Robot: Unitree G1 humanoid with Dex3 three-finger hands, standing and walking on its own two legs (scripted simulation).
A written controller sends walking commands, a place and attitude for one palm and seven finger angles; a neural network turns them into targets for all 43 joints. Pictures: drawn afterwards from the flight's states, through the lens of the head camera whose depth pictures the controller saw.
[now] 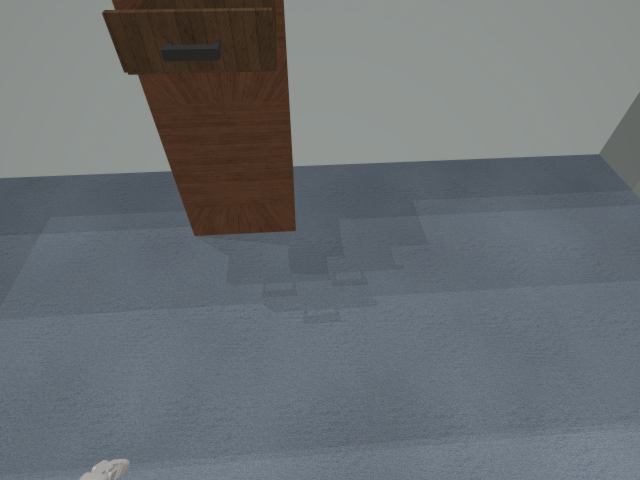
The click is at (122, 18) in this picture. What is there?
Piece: drawer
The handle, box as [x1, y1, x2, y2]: [161, 40, 220, 61]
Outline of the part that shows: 220,42 219,40 216,40 214,44 174,45 172,41 168,41 166,45 162,46 161,53 164,61 219,59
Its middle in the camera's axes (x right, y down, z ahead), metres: -0.31 -0.46 +0.93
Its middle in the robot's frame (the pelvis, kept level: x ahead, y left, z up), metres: +1.00 +0.36 +0.09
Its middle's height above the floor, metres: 0.86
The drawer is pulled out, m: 0.15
